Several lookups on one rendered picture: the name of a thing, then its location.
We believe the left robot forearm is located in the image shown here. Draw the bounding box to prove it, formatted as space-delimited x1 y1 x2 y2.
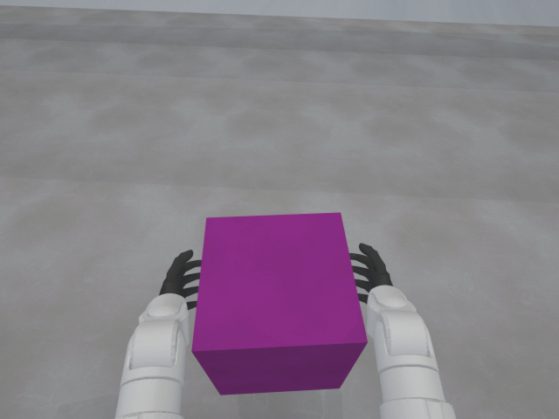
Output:
115 293 190 419

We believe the carton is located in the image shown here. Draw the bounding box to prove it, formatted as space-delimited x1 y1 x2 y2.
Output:
191 212 368 395

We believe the right robot hand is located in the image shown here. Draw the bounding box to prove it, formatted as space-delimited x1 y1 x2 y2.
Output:
349 243 393 304

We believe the right robot forearm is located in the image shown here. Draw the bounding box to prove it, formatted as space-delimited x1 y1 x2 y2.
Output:
367 285 456 419

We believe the left robot hand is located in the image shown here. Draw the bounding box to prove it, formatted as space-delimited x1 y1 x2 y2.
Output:
159 250 202 310

